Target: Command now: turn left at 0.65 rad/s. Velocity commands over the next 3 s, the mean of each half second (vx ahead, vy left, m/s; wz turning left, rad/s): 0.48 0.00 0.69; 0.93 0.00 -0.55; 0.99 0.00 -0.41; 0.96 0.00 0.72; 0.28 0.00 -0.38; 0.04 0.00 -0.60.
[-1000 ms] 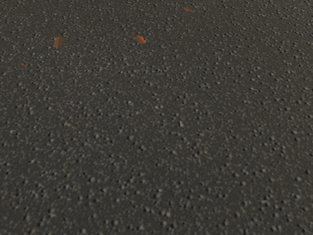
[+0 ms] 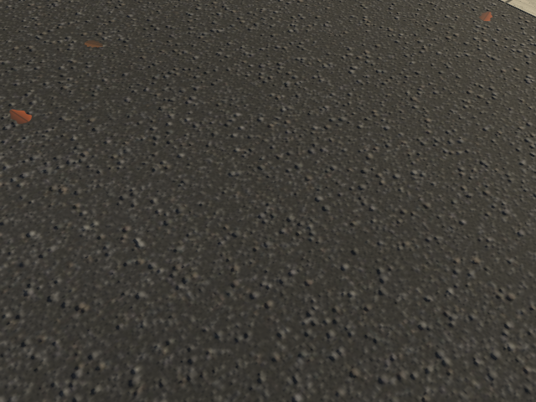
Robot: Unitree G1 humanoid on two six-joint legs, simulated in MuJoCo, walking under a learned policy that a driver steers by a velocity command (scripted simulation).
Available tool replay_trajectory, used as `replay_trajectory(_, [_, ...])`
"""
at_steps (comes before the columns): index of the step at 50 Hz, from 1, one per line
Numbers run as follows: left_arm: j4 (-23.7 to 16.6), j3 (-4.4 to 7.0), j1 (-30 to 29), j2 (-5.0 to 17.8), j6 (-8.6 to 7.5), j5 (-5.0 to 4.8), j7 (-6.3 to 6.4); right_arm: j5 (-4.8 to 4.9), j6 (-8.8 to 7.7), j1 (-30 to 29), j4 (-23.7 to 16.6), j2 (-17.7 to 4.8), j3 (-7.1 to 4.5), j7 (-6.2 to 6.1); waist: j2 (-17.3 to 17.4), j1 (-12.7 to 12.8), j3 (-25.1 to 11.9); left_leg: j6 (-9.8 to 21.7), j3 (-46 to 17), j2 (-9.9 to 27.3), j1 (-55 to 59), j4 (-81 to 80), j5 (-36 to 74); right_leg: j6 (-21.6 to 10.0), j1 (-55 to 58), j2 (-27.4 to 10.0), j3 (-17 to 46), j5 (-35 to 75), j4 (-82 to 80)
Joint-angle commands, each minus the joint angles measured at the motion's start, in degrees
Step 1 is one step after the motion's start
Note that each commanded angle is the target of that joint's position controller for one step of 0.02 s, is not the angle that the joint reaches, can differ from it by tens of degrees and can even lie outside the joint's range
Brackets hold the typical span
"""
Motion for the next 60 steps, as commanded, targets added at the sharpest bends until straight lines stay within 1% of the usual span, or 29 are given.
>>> replay_trajectory(1, [-2.34,3.43,0.06,10.39,-0.38,-0.55,0.55,0.12,-1.51,0.61,-4.73,-4.77,-1.30,0.04,-3.08,-0.03,-5.07,1.71,-0.06,-0.78,1.66,-12.57,7.96,-4.68,5.52,-16.81,7.97,32.33,2.05])
replay_trajectory(2, [-2.68,3.51,-0.18,10.14,-0.65,-0.56,0.53,-0.70,-2.11,2.00,-4.89,-7.57,-2.08,-0.22,1.50,-1.01,-5.57,3.82,-8.99,2.67,7.08,-19.29,15.34,-0.96,-0.31,-13.02,4.38,23.17,10.15])
replay_trajectory(3, [-5.53,2.65,-0.61,6.83,-0.57,0.00,0.21,-1.36,-2.90,3.23,-6.32,-15.63,-3.93,-0.39,13.79,0.01,-6.04,9.55,-32.18,18.20,15.83,-21.95,37.14,4.25,-16.91,-3.89,-1.54,-4.24,24.05])
replay_trajectory(4, [-7.37,2.20,-4.49,6.64,-0.20,0.94,0.27,-0.63,-2.71,10.83,-3.76,-17.26,-5.11,-0.13,14.25,-3.09,-7.41,18.20,-39.77,20.63,18.43,-22.73,34.25,4.54,-25.01,1.70,4.92,-22.04,31.48])
replay_trajectory(6, [-6.68,2.50,-5.57,8.89,-1.27,1.32,-1.61,-0.20,-1.79,7.59,-3.96,-12.13,-4.24,-0.08,5.45,-1.81,-1.46,16.91,-36.13,14.82,16.89,-28.42,-10.64,4.16,-31.78,-3.56,9.28,-12.51,33.14])
replay_trajectory(7, [-6.37,2.85,-6.48,9.85,-1.98,0.79,-2.34,-0.35,-1.41,4.65,-4.75,-11.06,-3.76,-0.32,6.10,-1.05,1.57,14.58,-34.77,12.23,14.57,-31.36,-16.34,4.77,-32.48,-4.30,8.20,-7.97,30.37])
replay_trajectory(11, [-5.25,2.10,-7.59,8.31,-3.04,1.60,-3.58,-0.47,-3.75,8.13,-3.62,-11.68,-4.07,-0.47,4.23,-2.22,-0.56,13.19,-30.46,7.85,16.97,-31.04,-2.76,7.97,-31.56,-4.46,7.01,2.73,24.79])
replay_trajectory(17, [-7.66,1.42,-14.75,8.69,-3.54,0.58,-3.58,-0.73,-5.29,9.88,-3.62,-13.13,-4.65,-0.36,8.17,-4.54,1.38,13.43,-32.57,5.76,10.74,-29.94,-0.93,10.31,-28.57,-3.18,6.47,4.95,12.62])
replay_trajectory(21, [-8.52,0.93,-15.27,8.64,-4.64,0.37,-3.98,-0.52,-6.62,10.06,-2.79,-12.56,-4.12,-0.52,10.13,-5.05,1.44,12.11,-31.10,8.30,8.36,-30.98,3.44,7.35,-19.37,-4.31,3.74,9.29,4.67])
replay_trajectory(23, [-8.14,1.42,-11.44,10.01,-4.87,0.26,-3.59,-0.72,-7.55,8.52,-2.31,-13.13,-3.88,-0.58,10.70,-2.50,1.75,10.43,-29.09,10.06,7.40,-30.75,13.05,4.39,-11.47,-4.24,2.06,8.05,1.89])
replay_trajectory(25, [-3.81,3.34,4.11,13.54,-5.19,0.41,-2.08,-1.09,-7.99,7.67,-1.07,-12.74,-3.46,-0.70,6.05,5.64,-5.47,7.97,-20.72,6.55,6.47,-11.06,44.26,0.86,6.34,-0.82,0.30,2.16,0.96])
replay_trajectory(26, [-1.10,4.51,17.82,16.88,-5.48,0.80,-1.11,-1.30,-8.22,5.79,-1.78,-11.35,-2.83,-0.85,-0.11,12.37,-13.51,6.48,-15.40,2.78,-1.95,9.01,43.80,-2.08,20.87,-7.36,9.29,-8.98,0.48])
replay_trajectory(27, [0.77,5.65,23.69,22.50,-5.52,1.62,-1.18,-0.23,-8.90,5.87,-5.16,-5.34,-1.20,-0.58,-17.60,11.40,-17.12,3.17,-9.48,-6.23,-19.86,28.63,10.52,-7.43,30.10,-20.11,41.96,-37.81,-11.86])
replay_trajectory(28, [0.67,4.60,17.10,17.51,-5.45,0.11,-2.52,-1.85,-9.25,3.68,-5.51,-6.19,-0.53,-0.56,-14.25,7.18,-9.80,4.12,-11.14,-4.83,-29.25,33.30,3.84,-8.98,24.91,-21.87,57.97,-36.57,-18.59])
replay_trajectory(30, [-0.17,4.11,12.57,13.00,-5.64,-0.41,-3.49,-3.56,-9.61,-2.18,-5.58,-9.20,-0.53,0.06,-0.67,5.49,-4.28,3.93,-9.58,1.39,-29.54,32.57,10.92,-10.42,16.29,-18.23,43.10,-23.38,-15.23])
replay_trajectory(32, [1.53,3.14,13.55,10.20,-6.12,-0.38,-3.13,-4.86,-9.28,-4.91,-7.13,-7.66,0.29,0.50,-1.46,3.21,-0.51,1.78,-8.95,3.55,-27.34,26.29,10.82,-10.30,8.50,-13.38,36.25,-14.90,-17.52])
replay_trajectory(34, [3.17,3.10,15.17,9.96,-6.72,-1.24,-2.65,-5.15,-8.34,-6.61,-8.57,-6.65,1.15,1.00,-3.73,2.10,1.43,-0.33,-7.36,4.35,-27.22,21.14,9.55,-11.22,5.30,-11.21,33.29,-9.97,-19.44])
replay_trajectory(39, [3.16,4.42,15.04,11.78,-7.11,-1.42,-2.18,-2.98,-8.14,-20.26,-14.15,-4.60,3.37,2.24,-3.58,4.24,4.23,-3.76,-2.37,2.07,-16.24,-1.08,21.32,-10.05,-5.80,-7.44,27.27,5.09,-23.97])
replay_trajectory(43, [4.40,5.04,16.87,13.27,-7.21,-2.41,-2.26,-2.13,-8.28,-19.17,-14.17,-6.27,2.69,1.04,-2.85,3.78,-0.37,-2.31,-2.13,-0.33,-2.34,-8.83,26.04,-6.51,-1.86,-8.98,26.79,27.72,-17.77])
replay_trajectory(45, [4.95,5.51,16.75,15.52,-7.13,-2.10,-2.31,-2.25,-8.53,-7.49,-10.67,-9.59,0.86,-0.58,-0.57,-1.98,-8.93,-0.69,-1.28,-2.62,13.24,-10.42,18.54,-3.75,-0.47,-6.43,23.64,44.84,0.24])
replay_trajectory(46, [4.54,5.64,15.09,15.66,-7.45,-2.06,-2.67,-2.54,-8.76,2.41,-8.49,-11.81,-0.40,-1.86,-0.03,-7.13,-14.02,0.50,-4.50,1.73,26.85,-9.23,14.83,-2.58,-8.14,-3.79,22.68,39.69,14.33])
replay_trajectory(47, [2.91,4.03,13.89,9.16,-8.17,-1.67,-2.52,-3.92,-8.84,14.96,-7.16,-16.40,-2.21,-3.30,7.53,-11.03,-22.18,2.52,-19.72,16.62,39.01,-11.70,-8.41,-2.79,-16.42,-0.22,18.16,14.14,33.34])
replay_trajectory(48, [-0.38,2.47,18.04,4.56,-7.52,-4.14,-2.35,-4.57,-8.34,11.52,-7.45,-19.01,-2.66,-3.09,22.36,-5.24,-28.20,7.01,-50.42,29.48,42.92,-24.44,-26.24,-1.96,-28.82,2.99,12.46,-10.45,47.77])
replay_trajectory(49, [0.86,2.64,14.41,8.10,-6.30,-2.43,-1.96,-3.89,-7.85,5.20,-8.12,-14.31,-2.53,-2.97,14.28,-4.10,-18.10,7.53,-48.49,26.60,34.12,-26.41,-27.59,-2.53,-34.47,-2.40,10.43,-4.17,51.12])
replay_trajectory(50, [0.93,2.99,10.35,9.18,-5.60,-1.15,-2.50,-3.55,-7.90,2.39,-8.23,-9.52,-1.44,-2.72,7.74,-3.93,-11.65,7.06,-37.98,24.08,27.55,-25.11,-18.11,-2.50,-34.92,-4.79,9.24,-0.43,49.74])
replay_trajectory(51, [0.83,2.93,8.13,8.30,-5.06,-0.66,-3.20,-3.76,-8.09,2.17,-6.99,-7.40,-0.96,-2.39,3.69,-3.01,-6.87,6.78,-29.92,21.98,21.16,-26.17,-6.37,-2.11,-33.69,-6.60,8.83,0.90,47.95])
replay_trajectory(53, [-0.66,2.55,5.72,5.91,-3.44,0.35,-4.67,-3.18,-9.01,3.45,-4.21,-6.18,-0.53,-2.26,6.31,-0.65,-2.35,5.49,-19.25,19.25,14.58,-28.33,3.90,-1.35,-33.05,-8.87,8.54,0.74,46.08])
replay_trajectory(56, [-4.43,1.61,-0.54,4.03,-1.72,0.43,-5.88,-1.41,-10.46,4.96,-1.17,-4.08,-0.18,-1.20,6.13,0.95,0.60,3.90,-8.38,18.11,13.14,-31.10,17.28,-1.07,-37.50,-10.63,7.22,4.01,45.34])
replay_trajectory(60, [-9.10,0.32,-8.54,4.54,-1.99,0.24,-7.34,-1.66,-11.57,2.59,0.34,-5.14,-0.24,-1.31,4.40,3.31,4.08,1.99,7.01,13.07,7.47,-35.08,32.26,-1.64,-32.01,-9.37,2.61,15.64,30.15])
Next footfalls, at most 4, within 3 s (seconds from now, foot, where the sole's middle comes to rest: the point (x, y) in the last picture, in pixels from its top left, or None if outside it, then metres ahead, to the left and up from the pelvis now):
0.04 left None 0.01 0.09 -0.77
0.50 right None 0.35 -0.03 -0.77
0.92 left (161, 330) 0.67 0.27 -0.77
1.36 right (261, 210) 1.07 0.00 -0.77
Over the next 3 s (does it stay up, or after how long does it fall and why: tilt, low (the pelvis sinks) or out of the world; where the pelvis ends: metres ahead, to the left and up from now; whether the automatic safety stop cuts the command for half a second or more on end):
stays up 1.86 0.17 0.01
